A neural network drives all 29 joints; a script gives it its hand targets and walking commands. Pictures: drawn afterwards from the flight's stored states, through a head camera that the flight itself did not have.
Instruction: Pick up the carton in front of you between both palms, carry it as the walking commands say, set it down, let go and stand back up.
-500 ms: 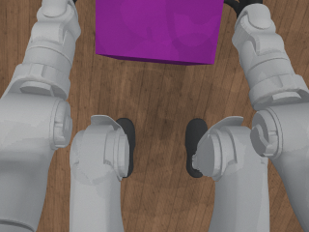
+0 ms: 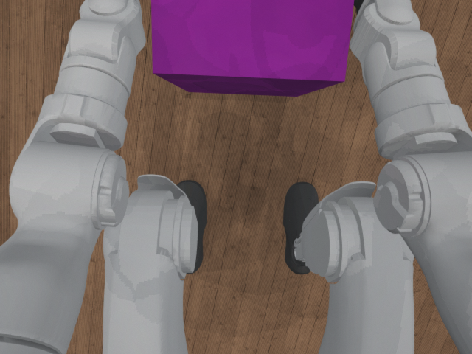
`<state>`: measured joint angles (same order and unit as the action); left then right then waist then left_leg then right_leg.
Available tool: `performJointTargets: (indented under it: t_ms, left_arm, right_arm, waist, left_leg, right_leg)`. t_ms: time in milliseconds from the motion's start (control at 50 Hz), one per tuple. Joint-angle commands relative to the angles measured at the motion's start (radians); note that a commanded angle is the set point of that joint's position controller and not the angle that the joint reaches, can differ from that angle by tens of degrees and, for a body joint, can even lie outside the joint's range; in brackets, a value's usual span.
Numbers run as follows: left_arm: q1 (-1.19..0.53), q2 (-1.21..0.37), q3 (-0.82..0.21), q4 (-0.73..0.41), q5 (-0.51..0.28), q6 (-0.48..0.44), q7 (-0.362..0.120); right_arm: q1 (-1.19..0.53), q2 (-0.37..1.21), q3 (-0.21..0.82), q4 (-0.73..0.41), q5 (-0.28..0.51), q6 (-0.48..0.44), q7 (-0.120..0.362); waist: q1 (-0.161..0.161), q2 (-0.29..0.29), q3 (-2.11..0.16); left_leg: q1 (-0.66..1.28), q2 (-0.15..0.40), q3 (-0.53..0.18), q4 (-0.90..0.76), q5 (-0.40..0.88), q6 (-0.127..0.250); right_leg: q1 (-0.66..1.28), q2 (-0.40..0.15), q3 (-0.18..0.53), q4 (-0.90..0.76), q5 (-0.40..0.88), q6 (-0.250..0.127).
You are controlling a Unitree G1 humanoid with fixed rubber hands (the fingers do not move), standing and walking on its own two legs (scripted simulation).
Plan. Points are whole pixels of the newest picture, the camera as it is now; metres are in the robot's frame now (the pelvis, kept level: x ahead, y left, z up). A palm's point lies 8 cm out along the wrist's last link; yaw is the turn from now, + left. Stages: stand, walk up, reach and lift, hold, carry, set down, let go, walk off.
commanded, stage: reach and lift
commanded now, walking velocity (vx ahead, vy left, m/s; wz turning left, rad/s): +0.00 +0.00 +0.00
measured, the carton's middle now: (248, 15) +0.54 +0.03 -0.22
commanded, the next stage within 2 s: none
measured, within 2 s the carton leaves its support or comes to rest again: neither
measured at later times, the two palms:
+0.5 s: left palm out of the picture +0.49 +0.18 +0.05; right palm out of the picture +0.50 -0.11 +0.05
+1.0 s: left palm out of the picture +0.45 +0.18 +0.20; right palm out of the picture +0.47 -0.12 +0.20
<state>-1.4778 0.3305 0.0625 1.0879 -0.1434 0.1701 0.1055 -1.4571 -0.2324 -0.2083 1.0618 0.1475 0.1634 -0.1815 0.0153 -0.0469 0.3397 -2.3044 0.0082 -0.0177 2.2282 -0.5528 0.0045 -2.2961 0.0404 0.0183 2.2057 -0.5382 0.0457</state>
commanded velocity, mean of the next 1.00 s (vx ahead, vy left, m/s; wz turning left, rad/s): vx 0.00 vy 0.00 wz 0.00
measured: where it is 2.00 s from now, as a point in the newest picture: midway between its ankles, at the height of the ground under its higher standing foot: (246, 242)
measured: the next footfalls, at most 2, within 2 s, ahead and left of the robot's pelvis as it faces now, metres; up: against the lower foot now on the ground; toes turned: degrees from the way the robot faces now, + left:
none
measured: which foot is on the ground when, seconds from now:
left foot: down 0.00-1.00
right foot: down 0.00-1.00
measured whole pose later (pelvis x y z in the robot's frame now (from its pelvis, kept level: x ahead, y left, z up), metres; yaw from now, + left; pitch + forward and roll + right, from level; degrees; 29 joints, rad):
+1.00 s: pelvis +0.04 -0.01 +0.24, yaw +4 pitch +34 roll -1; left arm -0.73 -0.04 0.38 0.63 0.20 0.38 0.02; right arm -0.71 0.10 -0.42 0.60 -0.18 0.37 -0.08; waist 0.00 -0.02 -0.24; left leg -1.56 -0.04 -0.06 1.45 -0.48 -0.02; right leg -1.54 0.05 0.05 1.45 -0.51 0.03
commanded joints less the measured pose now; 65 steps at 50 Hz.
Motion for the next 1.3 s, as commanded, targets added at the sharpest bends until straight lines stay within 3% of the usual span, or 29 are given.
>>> performJointTargets:
  t_ms: [0,60,80,100,160,180,260,340,460,560,660,760,900,1280]
  left_arm:
    - [-0.626,-1.081,-0.294,-0.463,-0.097,-0.004,-0.292]
    - [-0.559,-1.167,-0.308,-0.55,-0.07,0.042,-0.277]
    - [-0.5,-1.204,-0.293,-0.548,-0.053,0.058,-0.267]
    - [-0.465,-1.207,-0.286,-0.522,-0.018,0.074,-0.27]
    - [-0.338,-1.263,-0.238,-0.459,0.044,0.122,-0.28]
    - [-0.313,-1.274,-0.218,-0.429,0.06,0.133,-0.284]
    - [-0.273,-1.303,-0.126,-0.311,0.143,0.162,-0.312]
    - [-0.288,-1.292,-0.049,-0.263,0.201,0.167,-0.331]
    - [-0.255,-1.304,-0.022,-0.277,0.245,0.176,-0.334]
    - [-0.192,-1.346,-0.086,-0.347,0.222,0.197,-0.341]
    - [-0.121,-1.4,-0.192,-0.435,0.163,0.212,-0.345]
    - [-0.035,-1.439,-0.256,-0.468,0.138,0.215,-0.339]
    - [0.1,-1.474,-0.256,-0.448,0.167,0.201,-0.321]
    - [0.432,-1.504,-0.304,-0.499,0.205,0.181,-0.317]
  right_arm:
    - [-0.586,1.13,0.344,-0.374,0.1,-0.002,0.285]
    - [-0.574,1.186,0.376,-0.484,0.087,0.043,0.29]
    - [-0.591,1.18,0.378,-0.507,0.067,0.045,0.29]
    - [-0.556,1.211,0.385,-0.51,0.048,0.069,0.297]
    - [-0.475,1.231,0.367,-0.507,-0.009,0.105,0.31]
    - [-0.469,1.223,0.351,-0.494,-0.035,0.112,0.311]
    - [-0.363,1.209,0.209,-0.351,-0.175,0.142,0.31]
    - [-0.335,1.187,0.104,-0.283,-0.26,0.15,0.311]
    - [-0.335,1.273,0.158,-0.319,-0.235,0.172,0.337]
    - [-0.287,1.347,0.265,-0.385,-0.181,0.202,0.354]
    - [-0.199,1.383,0.363,-0.458,-0.141,0.214,0.356]
    - [-0.083,1.386,0.395,-0.472,-0.14,0.21,0.351]
    - [0.063,1.395,0.385,-0.44,-0.165,0.195,0.36]
    - [0.403,1.425,0.446,-0.474,-0.2,0.182,0.375]
  waist:
    - [0.032,0.082,-1.738]
    - [0.037,0.124,-1.89]
    - [0.06,0.129,-1.882]
    - [0.044,0.098,-1.815]
    - [0.047,0.088,-1.674]
    - [0.043,0.083,-1.636]
    - [-0.015,0.081,-1.384]
    - [-0.048,0.108,-1.315]
    - [0.011,0.069,-1.45]
    - [0.042,0.022,-1.573]
    - [0.029,0.022,-1.618]
    - [0.0,0.054,-1.543]
    - [-0.008,0.079,-1.387]
    - [-0.008,0.054,-1.107]
  left_leg:
    - [0.892,-0.12,0.092,-0.186,0.518,-0.016]
    - [1.033,-0.132,0.088,-0.206,0.592,-0.02]
    - [0.944,-0.145,0.101,-0.228,0.515,-0.017]
    - [0.963,-0.136,0.083,-0.26,0.497,-0.013]
    - [0.901,-0.146,0.085,-0.314,0.462,-0.02]
    - [0.872,-0.146,0.084,-0.345,0.389,-0.019]
    - [0.694,-0.155,0.088,-0.449,0.186,-0.024]
    - [0.667,-0.16,0.087,-0.526,0.098,-0.022]
    - [0.797,-0.164,0.094,-0.605,0.121,-0.009]
    - [0.923,-0.166,0.095,-0.654,0.204,-0.006]
    - [1.037,-0.171,0.082,-0.703,0.296,-0.018]
    - [1.126,-0.176,0.065,-0.777,0.315,-0.03]
    - [1.249,-0.176,0.036,-0.912,0.302,-0.031]
    - [1.675,-0.146,-0.038,-1.297,0.396,-0.007]
  right_leg:
    - [0.756,0.118,-0.137,-0.127,0.456,-0.023]
    - [0.688,0.135,-0.142,-0.161,0.463,-0.017]
    - [0.735,0.138,-0.136,-0.156,0.441,-0.026]
    - [0.653,0.14,-0.142,-0.197,0.392,-0.013]
    - [0.586,0.145,-0.131,-0.276,0.315,-0.009]
    - [0.577,0.147,-0.136,-0.292,0.259,-0.01]
    - [0.568,0.147,-0.123,-0.41,0.113,-0.03]
    - [0.59,0.141,-0.11,-0.492,0.064,-0.041]
    - [0.695,0.143,-0.103,-0.576,0.076,-0.024]
    - [0.826,0.149,-0.097,-0.637,0.134,-0.004]
    - [0.94,0.152,-0.086,-0.693,0.224,0.002]
    - [1.003,0.151,-0.072,-0.766,0.245,-0.007]
    - [1.087,0.145,-0.046,-0.892,0.229,-0.02]
    - [1.546,0.107,0.034,-1.281,0.334,-0.038]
